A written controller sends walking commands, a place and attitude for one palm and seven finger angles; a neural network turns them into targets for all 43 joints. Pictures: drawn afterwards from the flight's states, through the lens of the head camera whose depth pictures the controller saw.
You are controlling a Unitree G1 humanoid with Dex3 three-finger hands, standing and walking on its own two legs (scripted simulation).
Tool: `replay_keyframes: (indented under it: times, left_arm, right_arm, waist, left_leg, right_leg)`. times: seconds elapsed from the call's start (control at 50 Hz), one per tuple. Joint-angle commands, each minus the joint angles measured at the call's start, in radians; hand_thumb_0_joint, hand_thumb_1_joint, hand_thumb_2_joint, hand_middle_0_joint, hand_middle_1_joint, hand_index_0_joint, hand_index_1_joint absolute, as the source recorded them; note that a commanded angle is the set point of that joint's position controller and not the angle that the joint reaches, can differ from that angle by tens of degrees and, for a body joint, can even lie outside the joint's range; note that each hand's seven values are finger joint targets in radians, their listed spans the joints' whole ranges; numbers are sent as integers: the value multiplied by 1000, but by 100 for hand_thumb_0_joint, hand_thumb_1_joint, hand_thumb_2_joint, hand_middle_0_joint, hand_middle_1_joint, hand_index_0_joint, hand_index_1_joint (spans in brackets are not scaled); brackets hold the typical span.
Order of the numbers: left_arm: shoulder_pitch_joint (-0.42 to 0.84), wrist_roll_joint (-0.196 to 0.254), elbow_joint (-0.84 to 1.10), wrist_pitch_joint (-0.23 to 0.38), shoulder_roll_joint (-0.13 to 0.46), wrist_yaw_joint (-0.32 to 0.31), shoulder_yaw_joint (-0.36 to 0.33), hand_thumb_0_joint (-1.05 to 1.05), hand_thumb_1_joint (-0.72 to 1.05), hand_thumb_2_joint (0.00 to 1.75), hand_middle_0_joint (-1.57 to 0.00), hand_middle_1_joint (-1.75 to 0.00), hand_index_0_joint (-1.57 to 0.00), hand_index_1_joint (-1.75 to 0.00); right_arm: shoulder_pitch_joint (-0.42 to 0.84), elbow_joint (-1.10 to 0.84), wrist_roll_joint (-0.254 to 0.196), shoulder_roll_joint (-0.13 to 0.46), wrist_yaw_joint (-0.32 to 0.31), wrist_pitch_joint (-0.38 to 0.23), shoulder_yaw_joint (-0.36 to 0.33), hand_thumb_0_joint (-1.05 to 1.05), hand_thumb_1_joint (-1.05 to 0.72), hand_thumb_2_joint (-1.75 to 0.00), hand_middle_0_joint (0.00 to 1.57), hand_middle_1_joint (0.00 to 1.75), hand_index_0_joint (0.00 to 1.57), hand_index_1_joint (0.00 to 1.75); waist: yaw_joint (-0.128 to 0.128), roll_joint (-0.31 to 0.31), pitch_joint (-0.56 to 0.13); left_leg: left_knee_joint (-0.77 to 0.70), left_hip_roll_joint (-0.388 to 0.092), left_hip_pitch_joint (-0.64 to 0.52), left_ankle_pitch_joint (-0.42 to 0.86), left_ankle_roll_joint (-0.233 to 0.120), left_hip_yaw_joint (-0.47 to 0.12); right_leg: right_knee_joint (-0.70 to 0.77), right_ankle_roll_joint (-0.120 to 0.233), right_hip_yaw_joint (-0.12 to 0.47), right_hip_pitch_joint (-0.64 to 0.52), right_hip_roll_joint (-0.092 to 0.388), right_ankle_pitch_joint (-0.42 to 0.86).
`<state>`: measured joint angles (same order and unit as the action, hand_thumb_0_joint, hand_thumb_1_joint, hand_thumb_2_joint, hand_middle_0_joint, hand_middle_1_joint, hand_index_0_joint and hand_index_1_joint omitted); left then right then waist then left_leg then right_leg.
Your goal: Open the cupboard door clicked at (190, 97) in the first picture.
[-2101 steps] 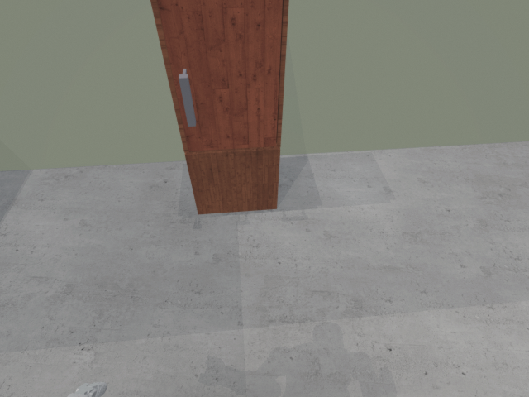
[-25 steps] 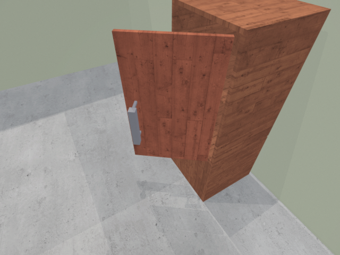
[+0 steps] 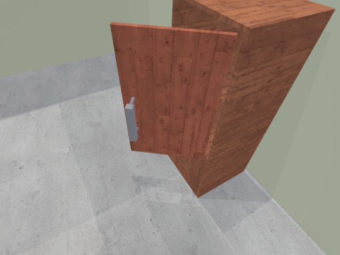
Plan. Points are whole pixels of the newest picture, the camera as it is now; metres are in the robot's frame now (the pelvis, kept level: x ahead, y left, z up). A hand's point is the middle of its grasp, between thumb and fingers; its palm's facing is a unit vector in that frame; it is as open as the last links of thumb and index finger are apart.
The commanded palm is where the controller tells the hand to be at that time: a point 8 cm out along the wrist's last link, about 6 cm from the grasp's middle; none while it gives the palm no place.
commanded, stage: look again from close up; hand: left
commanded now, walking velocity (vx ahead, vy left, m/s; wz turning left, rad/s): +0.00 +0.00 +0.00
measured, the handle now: (133, 119) +0.61 +0.17 -0.09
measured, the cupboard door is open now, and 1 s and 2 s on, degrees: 53 53 53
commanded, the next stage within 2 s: raise the hand with hooked fingers in 0.32 s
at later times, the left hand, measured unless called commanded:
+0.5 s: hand out of the picture +0.08 +0.18 -0.14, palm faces +0.17 -0.96 -0.22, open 7.3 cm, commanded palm +0.13 +0.21 -0.07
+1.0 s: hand (97, 233) +0.19 +0.19 -0.08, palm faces +0.02 -1.00 -0.07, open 9.6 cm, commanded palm +0.18 +0.24 -0.07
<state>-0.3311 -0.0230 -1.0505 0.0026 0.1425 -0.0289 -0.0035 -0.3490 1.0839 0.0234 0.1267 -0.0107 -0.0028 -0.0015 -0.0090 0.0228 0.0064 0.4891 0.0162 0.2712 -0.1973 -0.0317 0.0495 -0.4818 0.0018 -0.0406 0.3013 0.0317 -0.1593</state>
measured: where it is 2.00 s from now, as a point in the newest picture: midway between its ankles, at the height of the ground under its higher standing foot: outside the picture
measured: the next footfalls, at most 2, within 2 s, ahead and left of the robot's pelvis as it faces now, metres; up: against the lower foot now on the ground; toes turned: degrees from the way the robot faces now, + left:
none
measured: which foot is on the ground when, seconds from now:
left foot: down 0.00-1.00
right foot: down 0.00-1.00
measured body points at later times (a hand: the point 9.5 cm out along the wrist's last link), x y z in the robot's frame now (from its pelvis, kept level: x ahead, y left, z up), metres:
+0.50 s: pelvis +0.03 -0.01 +0.00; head +0.02 -0.01 +0.45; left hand +0.07 +0.23 -0.12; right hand +0.06 -0.24 -0.14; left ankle +0.04 +0.10 -0.74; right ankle +0.06 -0.12 -0.74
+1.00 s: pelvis +0.02 -0.03 -0.12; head +0.10 +0.00 +0.32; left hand +0.18 +0.24 -0.07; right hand +0.28 -0.24 -0.17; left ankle +0.04 +0.10 -0.74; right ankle +0.06 -0.12 -0.74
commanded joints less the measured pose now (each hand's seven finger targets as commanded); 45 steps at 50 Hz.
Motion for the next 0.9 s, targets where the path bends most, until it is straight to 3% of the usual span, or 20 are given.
replay_keyframes:
  times: [0.0, 0.38, 0.4, 0.42, 0.44, 0.46, 0.48, 0.5, 0.52, 0.54, 0.56, 0.6, 0.64, 0.66, 0.68, 0.7, 0.76, 0.84, 0.86, 0.88]
  left_arm:
    - [-62, 3, 30, 18, 89, -5, -16, 0, 90, 90, -20, -30, -20, -30]
    - [-47, 8, 2, 29, 96, -10, -6, 0, 90, 90, -20, -30, -20, -30]
    - [-120, -2, -52, 32, 120, -46, -2, 0, 90, 90, -20, -30, -20, -30]
    - [654, 242, 1538, 252, 307, -28, -80, 0, 88, 89, -20, -32, -20, -32]
    - [242, 164, 1254, 201, 251, -82, -106, 0, 85, 88, -20, -33, -20, -33]
    - [-41, 173, 1050, 65, 25, -104, 34, 0, 83, 87, -21, -34, -21, -34]
    - [-21, 215, 1060, 62, -44, -89, 72, 0, 81, 86, -21, -36, -21, -36]
    - [28, 227, 1116, 117, 0, -74, 53, 0, 78, 85, -21, -37, -21, -37]
    - [17, 215, 1056, 170, 29, -53, 18, 0, 76, 84, -21, -39, -21, -39]
    - [-23, 214, 954, 229, -3, -18, 16, 0, 74, 83, -21, -40, -21, -40]
    - [-92, 216, 840, 291, 9, 33, -24, 0, 71, 82, -21, -42, -21, -42]
    - [-259, 250, 800, 455, 19, 159, -100, 0, 67, 80, -22, -45, -22, -45]
    - [-320, 278, 815, 606, 68, 293, -166, 0, 62, 78, -22, -48, -22, -48]
    - [-306, 282, 799, 661, 133, 365, -218, 0, 60, 77, -22, -50, -22, -50]
    - [-259, 276, 852, 712, 191, 427, -239, 0, 57, 76, -22, -51, -22, -51]
    - [-262, 281, 861, 718, 217, 458, -282, 0, 55, 75, -22, -53, -22, -53]
    - [-196, 369, 1070, 648, 225, 490, -311, 0, 48, 72, -23, -57, -23, -57]
    - [-80, 374, 1341, 610, 223, 443, -291, 0, 39, 68, -24, -63, -24, -63]
    - [-17, 374, 1382, 611, 227, 449, -266, 0, 36, 67, -24, -64, -24, -64]
    - [-14, 360, 1379, 609, 237, 452, -268, 0, 34, 66, -24, -66, -24, -66]
  right_arm:
    - [-25, -41, -7, 111, -9, -21, -22, 0, -90, -90, 20, 30, 20, 30]
    - [16, -9, -14, 112, -15, -33, -10, 0, -90, -90, 20, 30, 20, 30]
    - [123, -69, -21, 149, -7, -34, -13, 0, -90, -90, 20, 30, 20, 30]
    - [110, -454, -68, 309, -56, -170, -20, 0, -90, -90, 20, 30, 20, 30]
    - [199, -388, -75, 228, -91, -267, 4, 0, -90, -90, 20, 30, 20, 30]
    - [181, -394, -90, 184, -82, -304, -9, 0, -90, -90, 20, 30, 20, 30]
    - [145, -379, -102, 214, -86, -321, -9, 0, -90, -90, 20, 30, 20, 30]
    - [169, -435, -90, 236, -89, -346, -16, 0, -90, -90, 20, 30, 20, 30]
    - [162, -445, -71, 258, -83, -359, -31, 0, -90, -90, 20, 30, 20, 30]
    - [156, -469, -53, 255, -75, -365, -41, 0, -90, -90, 20, 30, 20, 30]
    - [161, -500, -52, 256, -59, -369, -57, 0, -90, -90, 20, 30, 20, 30]
    - [189, -565, -35, 243, -26, -373, -85, 0, -90, -90, 20, 30, 20, 30]
    - [231, -626, -34, 242, 5, -363, -103, 0, -90, -90, 20, 30, 20, 30]
    - [229, -652, -35, 251, 24, -354, -110, 0, -90, -90, 20, 30, 20, 30]
    - [253, -680, -39, 254, 32, -349, -113, 0, -90, -90, 20, 30, 20, 30]
    - [256, -697, -48, 251, 28, -338, -119, 0, -90, -90, 20, 30, 20, 30]
    - [265, -767, -53, 239, 10, -303, -117, 0, -90, -90, 20, 30, 20, 30]
    - [208, -753, -53, 223, -17, -277, -109, 0, -90, -90, 20, 30, 20, 30]
    - [190, -741, -42, 232, -23, -275, -98, 0, -90, -90, 20, 30, 20, 30]
    - [186, -720, -44, 230, -29, -275, -102, 0, -90, -90, 20, 30, 20, 30]
  waist:
    - [12, -34, 79]
    - [11, -15, 56]
    - [57, -41, 71]
    - [-106, -231, -394]
    - [4, -272, -329]
    - [-25, -212, -96]
    - [-44, -110, 4]
    - [-57, -68, 77]
    - [-71, 40, 70]
    - [-66, 174, 91]
    - [-33, 189, 79]
    - [44, 259, -58]
    - [68, 171, -121]
    - [75, 42, -131]
    - [63, 46, -168]
    - [78, 75, -230]
    - [90, -41, -337]
    - [23, -133, -409]
    - [-6, -109, -399]
    - [-14, -110, -404]
  left_leg:
    - [-189, -104, 115, -245, -2, -146]
    - [-177, -108, -3, -3, 12, -103]
    - [0, -127, -10, -15, 37, -42]
    - [-113, -10, -236, -16, 19, -42]
    - [-132, -33, -161, -105, 15, -32]
    - [-152, -44, 16, -240, 35, -81]
    - [-117, -23, 69, -265, 30, -88]
    - [-58, -13, 105, -287, 22, -104]
    - [5, -6, 156, -300, 22, -102]
    - [83, 4, 238, -305, 24, -101]
    - [161, 17, 299, -288, 33, -79]
    - [300, 21, 410, -246, 40, -48]
    - [408, 34, 511, -219, 46, -34]
    - [463, 40, 545, -205, 52, -31]
    - [521, 34, 593, -194, 44, -32]
    - [562, 31, 638, -169, 32, -25]
    - [601, 29, 640, -135, 23, -30]
    - [658, -3, 583, -49, 6, -56]
    - [674, -12, 581, -25, 2, -80]
    - [689, -17, 586, -24, -1, -78]
  right_leg:
    - [118, 28, 113, -32, 66, -199]
    - [138, 28, 106, -94, 79, -14]
    - [120, 23, 112, -60, 110, 89]
    - [33, 20, 21, -165, 11, -2]
    - [-36, 49, -24, -124, -22, -126]
    - [-35, 35, -71, 7, -33, -194]
    - [-21, 25, -71, 50, -38, -190]
    - [-17, 16, -63, 113, -33, -262]
    - [-31, 11, -60, 184, -30, -342]
    - [-70, 6, -67, 272, -31, -409]
    - [-112, 10, -52, 317, -21, -443]
    - [-230, 19, -17, 365, -18, -477]
    - [-331, 34, 22, 371, -12, -414]
    - [-380, 52, 60, 373, -2, -391]
    - [-424, 52, 83, 399, 2, -359]
    - [-470, 47, 109, 395, 2, -315]
    - [-529, 40, 127, 395, -13, -264]
    - [-563, 26, 97, 447, -33, -113]
    - [-599, 30, 71, 486, -51, -80]
    - [-592, 26, 76, 500, -47, -76]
